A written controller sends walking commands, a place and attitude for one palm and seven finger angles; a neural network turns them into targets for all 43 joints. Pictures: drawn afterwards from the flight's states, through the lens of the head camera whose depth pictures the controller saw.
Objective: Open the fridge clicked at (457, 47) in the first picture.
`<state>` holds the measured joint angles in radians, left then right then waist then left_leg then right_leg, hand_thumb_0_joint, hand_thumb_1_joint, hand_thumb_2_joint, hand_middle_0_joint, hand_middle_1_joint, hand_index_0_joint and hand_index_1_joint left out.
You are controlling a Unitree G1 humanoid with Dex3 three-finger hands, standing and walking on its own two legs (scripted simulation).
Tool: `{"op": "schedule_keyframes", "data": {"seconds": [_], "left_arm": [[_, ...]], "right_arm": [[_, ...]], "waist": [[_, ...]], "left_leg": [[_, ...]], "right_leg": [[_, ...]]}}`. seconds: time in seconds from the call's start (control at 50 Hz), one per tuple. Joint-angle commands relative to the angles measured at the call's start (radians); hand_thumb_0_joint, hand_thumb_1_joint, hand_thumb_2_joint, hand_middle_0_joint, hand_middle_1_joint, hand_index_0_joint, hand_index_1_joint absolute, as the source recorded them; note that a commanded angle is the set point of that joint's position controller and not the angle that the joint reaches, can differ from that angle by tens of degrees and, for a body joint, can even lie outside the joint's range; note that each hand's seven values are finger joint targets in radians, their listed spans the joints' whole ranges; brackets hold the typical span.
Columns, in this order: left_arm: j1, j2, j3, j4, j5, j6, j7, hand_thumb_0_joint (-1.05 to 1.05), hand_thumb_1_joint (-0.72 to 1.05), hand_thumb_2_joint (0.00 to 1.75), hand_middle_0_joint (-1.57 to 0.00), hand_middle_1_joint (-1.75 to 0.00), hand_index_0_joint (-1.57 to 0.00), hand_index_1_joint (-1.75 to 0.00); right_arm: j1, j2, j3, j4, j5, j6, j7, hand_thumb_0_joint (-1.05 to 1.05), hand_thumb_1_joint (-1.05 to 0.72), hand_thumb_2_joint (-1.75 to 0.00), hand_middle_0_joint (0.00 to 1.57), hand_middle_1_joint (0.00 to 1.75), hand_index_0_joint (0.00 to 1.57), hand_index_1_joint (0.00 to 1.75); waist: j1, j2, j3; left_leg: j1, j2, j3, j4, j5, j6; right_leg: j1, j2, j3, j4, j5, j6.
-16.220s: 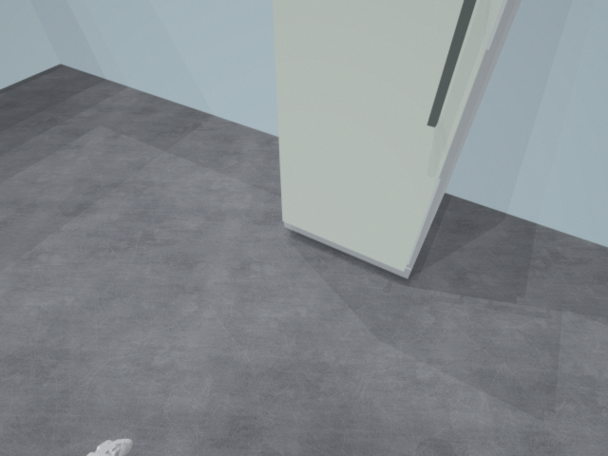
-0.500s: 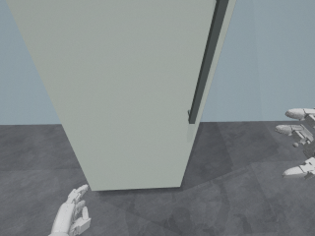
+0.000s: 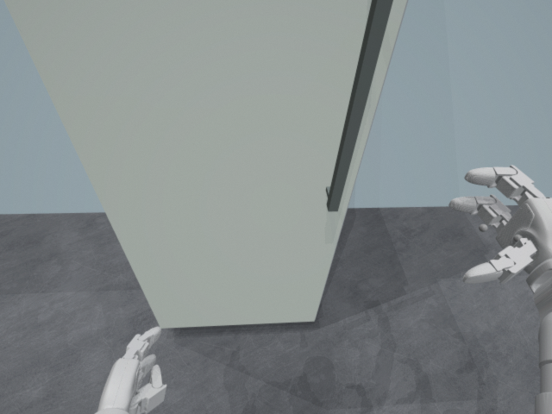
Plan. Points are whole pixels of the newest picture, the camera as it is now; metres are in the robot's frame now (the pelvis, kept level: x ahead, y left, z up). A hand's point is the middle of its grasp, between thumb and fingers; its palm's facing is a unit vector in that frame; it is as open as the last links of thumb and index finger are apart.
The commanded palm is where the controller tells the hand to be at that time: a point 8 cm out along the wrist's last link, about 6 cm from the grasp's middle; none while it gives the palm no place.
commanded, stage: move the hooked fingers beside the handle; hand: right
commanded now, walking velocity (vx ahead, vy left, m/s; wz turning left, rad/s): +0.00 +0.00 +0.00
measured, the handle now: (349, 119) +0.54 -0.11 +0.18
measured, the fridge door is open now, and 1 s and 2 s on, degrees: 0 0 0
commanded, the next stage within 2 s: none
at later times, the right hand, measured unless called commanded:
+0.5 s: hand (443, 193) +0.38 -0.22 +0.16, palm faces -0.05 +1.00 -0.03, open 14.0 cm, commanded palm +0.36 -0.27 +0.16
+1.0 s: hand (411, 171) +0.44 -0.20 +0.15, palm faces -0.06 +1.00 -0.01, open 14.0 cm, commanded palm +0.43 -0.24 +0.16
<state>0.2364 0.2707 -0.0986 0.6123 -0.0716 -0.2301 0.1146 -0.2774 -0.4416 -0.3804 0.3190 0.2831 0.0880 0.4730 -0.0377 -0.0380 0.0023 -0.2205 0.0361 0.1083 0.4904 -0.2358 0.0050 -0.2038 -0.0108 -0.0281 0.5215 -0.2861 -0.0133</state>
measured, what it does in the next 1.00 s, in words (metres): stands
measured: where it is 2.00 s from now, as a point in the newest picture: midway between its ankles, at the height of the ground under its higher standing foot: outside the picture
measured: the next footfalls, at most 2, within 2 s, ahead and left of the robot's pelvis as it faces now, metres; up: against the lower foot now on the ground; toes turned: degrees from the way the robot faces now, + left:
none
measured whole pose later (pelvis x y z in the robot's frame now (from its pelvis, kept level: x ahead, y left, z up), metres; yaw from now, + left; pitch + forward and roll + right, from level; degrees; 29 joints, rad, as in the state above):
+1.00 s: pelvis +0.02 +0.00 +0.00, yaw +2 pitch +4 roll +0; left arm 0.33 0.29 -0.05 0.64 -0.07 -0.12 0.09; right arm -0.66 -0.45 -0.33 0.77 0.19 0.01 0.35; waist 0.05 -0.03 -0.03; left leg -0.34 0.02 0.08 0.52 -0.26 0.01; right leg -0.30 -0.02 -0.05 0.54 -0.31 -0.01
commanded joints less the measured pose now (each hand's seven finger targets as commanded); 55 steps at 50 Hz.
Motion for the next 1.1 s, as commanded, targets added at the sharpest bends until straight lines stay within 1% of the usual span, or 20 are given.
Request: {"op": "schedule_keyframes", "data": {"seconds": [0.0,0.02,0.06,0.12,0.16,0.22,0.38,0.42,0.46,0.5,0.54,0.66,0.7,0.74,0.78,0.84,0.86,0.96,1.02,1.08], "left_arm": [[-0.090,0.128,0.062,-0.148,-0.001,-0.055,0.011,0.00,0.90,0.90,-0.20,-0.30,-0.20,-0.30],[-0.093,0.127,0.062,-0.151,0.000,-0.053,0.009,0.00,0.90,0.90,-0.20,-0.30,-0.20,-0.30],[-0.090,0.128,0.064,-0.158,0.001,-0.048,0.001,0.00,0.90,0.90,-0.20,-0.30,-0.20,-0.30],[-0.082,0.132,0.071,-0.164,-0.002,-0.041,-0.006,0.00,0.90,0.90,-0.20,-0.30,-0.20,-0.30],[-0.075,0.135,0.073,-0.166,0.000,-0.037,-0.011,0.00,0.90,0.90,-0.20,-0.30,-0.20,-0.30],[-0.070,0.134,0.079,-0.168,-0.003,-0.032,-0.009,0.00,0.90,0.90,-0.20,-0.30,-0.20,-0.30],[-0.048,0.134,0.080,-0.133,-0.004,-0.023,0.008,0.00,0.90,0.90,-0.20,-0.30,-0.20,-0.30],[-0.039,0.137,0.079,-0.124,-0.004,-0.020,0.012,0.00,0.90,0.90,-0.20,-0.30,-0.20,-0.30],[-0.023,0.147,0.080,-0.109,-0.003,-0.009,0.013,0.00,0.90,0.90,-0.20,-0.30,-0.20,-0.30],[-0.020,0.148,0.078,-0.105,-0.006,0.003,0.013,0.00,0.90,0.90,-0.20,-0.30,-0.20,-0.30],[-0.019,0.144,0.078,-0.113,-0.004,0.007,0.010,0.00,0.90,0.90,-0.20,-0.30,-0.20,-0.30],[0.017,0.145,0.085,-0.116,0.005,0.021,-0.003,0.00,0.90,0.90,-0.20,-0.30,-0.20,-0.30],[0.029,0.147,0.091,-0.113,0.005,0.025,-0.006,0.00,0.90,0.90,-0.20,-0.30,-0.20,-0.30],[0.031,0.147,0.092,-0.110,0.002,0.030,-0.010,0.00,0.90,0.90,-0.20,-0.30,-0.20,-0.30],[0.041,0.154,0.095,-0.105,-0.001,0.040,-0.016,0.00,0.90,0.90,-0.20,-0.30,-0.20,-0.30],[0.054,0.158,0.099,-0.099,-0.001,0.055,-0.016,0.00,0.90,0.90,-0.20,-0.30,-0.20,-0.30],[0.057,0.160,0.100,-0.102,-0.002,0.059,-0.018,0.00,0.90,0.90,-0.20,-0.30,-0.20,-0.30],[0.089,0.158,0.102,-0.085,0.006,0.067,-0.011,0.00,0.90,0.90,-0.20,-0.30,-0.20,-0.30],[0.103,0.152,0.099,-0.069,0.010,0.061,-0.014,0.00,0.90,0.90,-0.20,-0.30,-0.20,-0.30],[0.127,0.160,0.100,-0.041,0.010,0.069,-0.018,0.00,0.90,0.90,-0.20,-0.30,-0.20,-0.30]], "right_arm": [[-0.386,-0.311,-0.118,-0.149,0.017,-0.076,-0.026,0.00,0.50,-0.30,0.30,1.20,0.30,1.20],[-0.389,-0.305,-0.116,-0.143,0.017,-0.073,-0.027,0.00,0.50,-0.30,0.30,1.20,0.30,1.20],[-0.361,-0.307,-0.120,-0.127,0.015,-0.065,-0.028,0.00,0.50,-0.30,0.30,1.20,0.30,1.20],[-0.372,-0.276,-0.096,-0.119,0.012,-0.055,-0.027,0.00,0.50,-0.30,0.30,1.20,0.30,1.20],[-0.363,-0.267,-0.090,-0.110,0.017,-0.052,-0.028,0.00,0.50,-0.30,0.30,1.20,0.30,1.20],[-0.407,-0.249,-0.072,-0.141,0.015,-0.058,-0.035,0.00,0.50,-0.30,0.30,1.20,0.30,1.20],[-0.585,-0.238,-0.023,-0.136,-0.012,-0.090,-0.079,0.00,0.50,-0.30,0.30,1.20,0.30,1.20],[-0.594,-0.222,-0.008,-0.079,-0.017,-0.086,-0.087,0.00,0.50,-0.30,0.30,1.20,0.30,1.20],[-0.578,-0.261,-0.038,0.021,-0.019,-0.073,-0.088,0.00,0.50,-0.30,0.30,1.20,0.30,1.20],[-0.614,-0.269,-0.039,0.094,-0.026,-0.062,-0.087,0.00,0.50,-0.30,0.30,1.20,0.30,1.20],[-0.659,-0.273,-0.029,0.093,-0.040,-0.072,-0.090,0.00,0.50,-0.30,0.30,1.20,0.30,1.20],[-0.739,-0.287,-0.030,0.084,-0.036,-0.141,-0.091,0.00,0.50,-0.30,0.30,1.20,0.30,1.20],[-0.712,-0.305,-0.064,0.107,-0.034,-0.150,-0.093,0.00,0.50,-0.30,0.30,1.20,0.30,1.20],[-0.704,-0.267,-0.036,0.132,-0.035,-0.146,-0.093,0.00,0.50,-0.30,0.30,1.20,0.30,1.20],[-0.698,-0.256,-0.021,0.179,-0.041,-0.130,-0.093,0.00,0.50,-0.30,0.30,1.20,0.30,1.20],[-0.755,-0.247,0.001,0.211,-0.055,-0.117,-0.104,0.00,0.50,-0.30,0.30,1.20,0.30,1.20],[-0.764,-0.251,0.004,0.210,-0.055,-0.119,-0.107,0.00,0.50,-0.30,0.30,1.20,0.30,1.20],[-0.938,-0.276,0.009,0.191,-0.066,-0.183,-0.132,0.00,0.50,-0.30,0.30,1.20,0.30,1.20],[-0.986,-0.228,0.044,0.215,-0.074,-0.218,-0.145,0.00,0.50,-0.30,0.30,1.20,0.30,1.20],[-1.002,-0.227,0.040,0.353,-0.081,-0.211,-0.157,0.00,0.50,-0.30,0.30,1.20,0.30,1.20]], "waist": [[0.012,-0.026,-0.217],[0.009,-0.059,-0.224],[-0.005,-0.044,-0.235],[0.005,-0.035,-0.238],[0.005,0.018,-0.227],[0.018,-0.026,-0.253],[0.054,-0.051,-0.263],[0.057,-0.031,-0.253],[0.053,0.042,-0.229],[0.061,0.048,-0.220],[0.055,-0.031,-0.252],[0.060,0.008,-0.371],[0.054,0.016,-0.384],[0.056,-0.019,-0.348],[0.063,0.029,-0.302],[0.079,-0.001,-0.278],[0.080,0.026,-0.282],[0.105,0.001,-0.364],[0.111,-0.076,-0.393],[0.128,0.000,-0.332]], "left_leg": [[0.052,-0.026,-0.050,-0.056,0.131,0.028],[0.050,-0.023,-0.052,-0.052,0.140,0.029],[0.080,-0.022,-0.052,-0.043,0.192,0.033],[0.063,-0.022,-0.048,-0.031,0.234,0.030],[0.065,-0.023,-0.048,-0.032,0.240,0.030],[0.044,-0.022,-0.054,-0.028,0.240,0.026],[0.023,-0.023,-0.061,-0.041,0.215,0.026],[0.011,-0.023,-0.058,-0.042,0.198,0.026],[0.018,-0.023,-0.061,-0.044,0.200,0.024],[0.011,-0.018,-0.067,-0.042,0.186,0.020],[0.014,-0.013,-0.070,-0.030,0.204,0.027],[0.078,-0.019,-0.076,0.001,0.343,0.026],[0.092,-0.020,-0.075,0.007,0.371,0.024],[0.060,-0.019,-0.073,0.005,0.365,0.026],[0.046,-0.021,-0.070,0.003,0.363,0.024],[0.009,-0.021,-0.069,-0.005,0.307,0.025],[0.014,-0.021,-0.070,-0.003,0.303,0.025],[0.020,-0.028,-0.078,0.004,0.305,0.025],[-0.008,-0.032,-0.073,0.007,0.299,0.030],[-0.032,-0.036,-0.067,0.003,0.280,0.026]], "right_leg": [[0.046,0.010,0.056,-0.100,0.174,-0.011],[0.046,0.012,0.054,-0.099,0.178,-0.009],[0.041,0.009,0.049,-0.093,0.228,-0.009],[0.042,0.007,0.044,-0.087,0.260,-0.008],[0.032,0.002,0.044,-0.083,0.263,-0.011],[0.054,0.005,0.036,-0.075,0.261,-0.013],[0.080,0.003,0.036,-0.075,0.238,-0.015],[0.070,0.004,0.042,-0.078,0.221,-0.016],[0.034,0.003,0.038,-0.075,0.211,-0.019],[0.003,0.006,0.032,-0.074,0.182,-0.020],[0.014,0.009,0.034,-0.067,0.206,-0.016],[0.045,0.003,0.028,-0.034,0.322,-0.021],[0.040,0.003,0.024,-0.036,0.340,-0.021],[0.037,0.004,0.022,-0.036,0.339,-0.019],[0.007,0.000,0.019,-0.041,0.330,-0.023],[-0.011,0.003,0.019,-0.044,0.278,-0.021],[-0.014,0.002,0.018,-0.038,0.275,-0.024],[0.023,0.002,0.025,-0.023,0.292,-0.027],[0.069,0.003,0.038,-0.023,0.316,-0.018],[0.012,0.001,0.037,-0.024,0.277,-0.021]]}}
